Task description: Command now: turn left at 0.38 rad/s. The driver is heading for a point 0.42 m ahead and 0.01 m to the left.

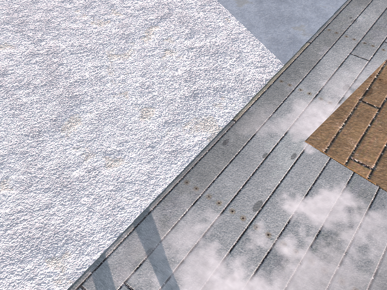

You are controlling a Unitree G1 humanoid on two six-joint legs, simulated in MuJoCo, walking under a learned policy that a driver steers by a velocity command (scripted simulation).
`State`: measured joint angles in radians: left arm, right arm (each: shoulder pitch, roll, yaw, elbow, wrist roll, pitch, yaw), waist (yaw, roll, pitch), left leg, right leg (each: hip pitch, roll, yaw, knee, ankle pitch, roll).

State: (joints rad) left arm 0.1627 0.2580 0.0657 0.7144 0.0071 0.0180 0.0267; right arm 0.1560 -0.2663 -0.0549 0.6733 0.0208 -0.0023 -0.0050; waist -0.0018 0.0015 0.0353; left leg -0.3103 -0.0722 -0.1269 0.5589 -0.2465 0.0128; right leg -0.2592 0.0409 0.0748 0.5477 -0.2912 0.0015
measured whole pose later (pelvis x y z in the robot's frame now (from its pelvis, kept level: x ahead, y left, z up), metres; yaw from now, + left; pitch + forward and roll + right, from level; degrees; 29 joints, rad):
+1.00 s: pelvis +0.27 +0.07 -0.02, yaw -3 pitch +1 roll +0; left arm 0.10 0.27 0.04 0.75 -0.01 -0.02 -0.03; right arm 0.31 -0.27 -0.06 0.78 0.02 -0.03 -0.01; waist -0.04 -0.02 0.10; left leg -0.11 0.04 0.10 0.96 -0.58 -0.04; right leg -0.49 0.04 -0.04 0.62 -0.13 -0.07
